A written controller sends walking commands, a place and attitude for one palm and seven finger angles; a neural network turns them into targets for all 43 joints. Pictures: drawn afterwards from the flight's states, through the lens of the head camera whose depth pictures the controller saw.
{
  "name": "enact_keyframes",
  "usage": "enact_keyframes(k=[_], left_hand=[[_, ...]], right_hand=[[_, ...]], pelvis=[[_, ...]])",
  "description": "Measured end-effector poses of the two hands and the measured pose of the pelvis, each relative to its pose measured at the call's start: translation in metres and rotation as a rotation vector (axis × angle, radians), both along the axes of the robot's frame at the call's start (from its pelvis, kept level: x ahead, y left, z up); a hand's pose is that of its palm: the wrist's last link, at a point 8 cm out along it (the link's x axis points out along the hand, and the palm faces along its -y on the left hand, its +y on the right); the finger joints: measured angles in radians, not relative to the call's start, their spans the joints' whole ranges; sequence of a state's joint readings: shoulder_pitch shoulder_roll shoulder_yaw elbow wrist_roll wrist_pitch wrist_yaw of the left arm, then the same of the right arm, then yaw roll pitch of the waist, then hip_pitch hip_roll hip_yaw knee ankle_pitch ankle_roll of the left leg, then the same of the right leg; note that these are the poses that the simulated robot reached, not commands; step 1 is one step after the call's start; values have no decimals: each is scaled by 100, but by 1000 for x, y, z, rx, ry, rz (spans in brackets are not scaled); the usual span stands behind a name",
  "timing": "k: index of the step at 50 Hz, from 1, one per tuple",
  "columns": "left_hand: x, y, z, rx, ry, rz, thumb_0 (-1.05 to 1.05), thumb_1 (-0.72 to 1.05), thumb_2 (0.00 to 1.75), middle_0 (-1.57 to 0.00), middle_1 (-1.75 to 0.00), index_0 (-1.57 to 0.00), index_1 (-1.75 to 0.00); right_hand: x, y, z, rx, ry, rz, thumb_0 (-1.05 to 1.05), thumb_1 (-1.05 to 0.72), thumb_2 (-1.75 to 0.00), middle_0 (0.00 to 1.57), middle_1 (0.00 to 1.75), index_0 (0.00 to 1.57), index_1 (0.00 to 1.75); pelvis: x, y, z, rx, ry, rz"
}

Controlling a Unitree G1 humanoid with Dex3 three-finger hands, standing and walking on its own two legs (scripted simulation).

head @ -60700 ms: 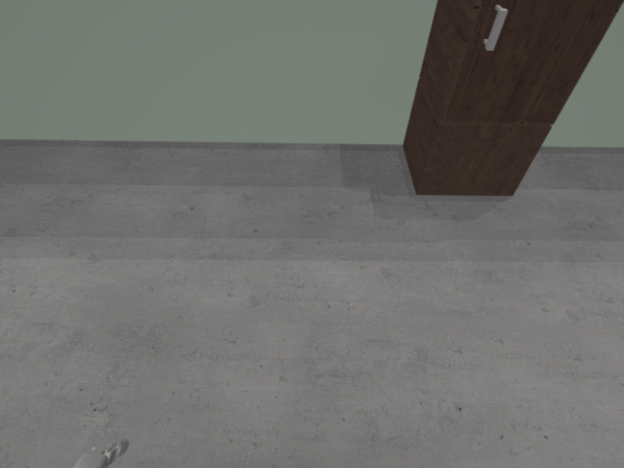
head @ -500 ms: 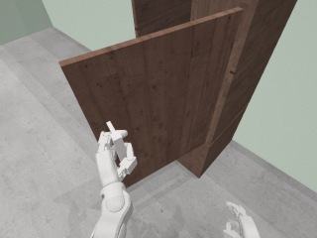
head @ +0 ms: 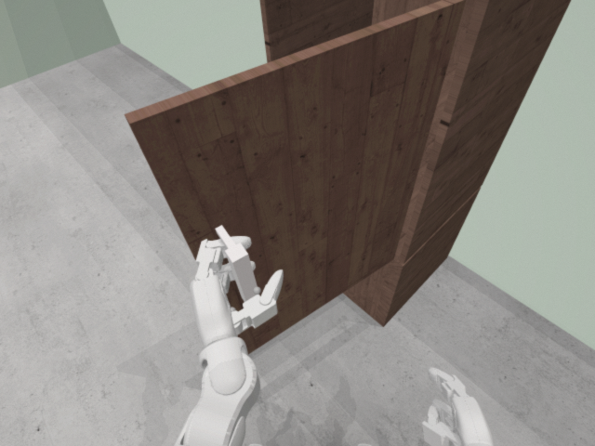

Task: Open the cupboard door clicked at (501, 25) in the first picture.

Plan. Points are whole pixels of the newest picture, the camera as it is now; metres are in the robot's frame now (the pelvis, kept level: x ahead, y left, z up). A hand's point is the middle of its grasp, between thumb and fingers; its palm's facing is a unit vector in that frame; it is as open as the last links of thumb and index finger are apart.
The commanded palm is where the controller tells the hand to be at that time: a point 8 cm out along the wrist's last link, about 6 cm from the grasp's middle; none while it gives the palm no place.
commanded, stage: open thumb and fingers to let go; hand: left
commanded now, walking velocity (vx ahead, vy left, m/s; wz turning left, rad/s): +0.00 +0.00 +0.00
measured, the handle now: (237, 267) +0.34 +0.10 +0.06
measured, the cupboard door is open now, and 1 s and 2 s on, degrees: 80 80 80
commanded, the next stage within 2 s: slide the hand sideways off the handle in 0.50 s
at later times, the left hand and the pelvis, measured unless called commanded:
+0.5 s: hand (259, 288) +0.31 +0.07 +0.06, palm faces +0.31 -0.95 -0.04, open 15.0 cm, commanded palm +0.26 +0.10 +0.06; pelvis -0.02 +0.02 -0.01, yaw -1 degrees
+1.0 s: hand (252, 316) +0.27 +0.07 +0.07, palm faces -0.12 -0.99 +0.03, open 16.2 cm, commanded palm +0.24 +0.12 +0.06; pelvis -0.01 +0.04 +0.00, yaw -1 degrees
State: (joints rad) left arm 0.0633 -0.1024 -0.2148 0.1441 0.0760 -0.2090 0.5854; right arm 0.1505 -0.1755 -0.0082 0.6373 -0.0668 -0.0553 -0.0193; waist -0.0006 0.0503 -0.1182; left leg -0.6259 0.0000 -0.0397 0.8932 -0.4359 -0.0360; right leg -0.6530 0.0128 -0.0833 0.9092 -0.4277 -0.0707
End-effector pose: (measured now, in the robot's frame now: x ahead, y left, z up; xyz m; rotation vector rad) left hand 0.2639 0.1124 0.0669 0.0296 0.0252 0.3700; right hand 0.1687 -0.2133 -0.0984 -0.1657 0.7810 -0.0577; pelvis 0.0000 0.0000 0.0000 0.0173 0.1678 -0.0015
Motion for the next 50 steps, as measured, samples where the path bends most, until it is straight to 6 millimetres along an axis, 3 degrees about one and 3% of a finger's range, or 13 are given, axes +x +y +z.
enact_keyframes(k=[9, 16, 23, 32, 41, 50], left_hand=[[-1, 1, 0, 10, -25, -18, 1, -22, 41, -32, -123, -33, -122], [2, 1, -1, 12, -27, -34, 0, -42, 33, -28, -106, -29, -105], [5, -2, -1, 16, -24, -53, -1, -48, 30, -26, -79, -25, -77], [5, 3, 0, 18, -18, -69, -1, -50, 30, -38, -59, -32, -65], [-8, 17, -2, 44, -40, -508, -1, -50, 30, -23, -39, -11, -41], [-11, 15, -2, -57, -30, -495, -1, -50, 30, -14, -34, -16, -33]], right_hand=[[-8, 9, 0, -6, -10, 7, 1, -91, -89, 20, 30, 21, 30], [-17, 15, -2, -16, 10, 1, 1, -91, -89, 20, 30, 20, 30], [-22, 22, -4, -15, 24, -2, 1, -91, -89, 20, 30, 20, 30], [-21, 31, -4, -10, 29, 15, 1, -91, -89, 20, 30, 20, 30], [-29, 31, 2, -7, -23, 4, 1, -91, -89, 20, 30, 21, 30], [-26, 35, 14, 0, -70, -11, 1, -91, -89, 20, 30, 20, 30]], pelvis=[[-8, 10, -3, -11, -9, 0], [-13, 17, -5, -16, -11, -4], [-17, 23, -6, -20, -12, -7], [-19, 28, -6, -23, -13, -6], [-20, 35, -6, -28, -42, 4], [-13, 42, -3, -19, -33, -21]])
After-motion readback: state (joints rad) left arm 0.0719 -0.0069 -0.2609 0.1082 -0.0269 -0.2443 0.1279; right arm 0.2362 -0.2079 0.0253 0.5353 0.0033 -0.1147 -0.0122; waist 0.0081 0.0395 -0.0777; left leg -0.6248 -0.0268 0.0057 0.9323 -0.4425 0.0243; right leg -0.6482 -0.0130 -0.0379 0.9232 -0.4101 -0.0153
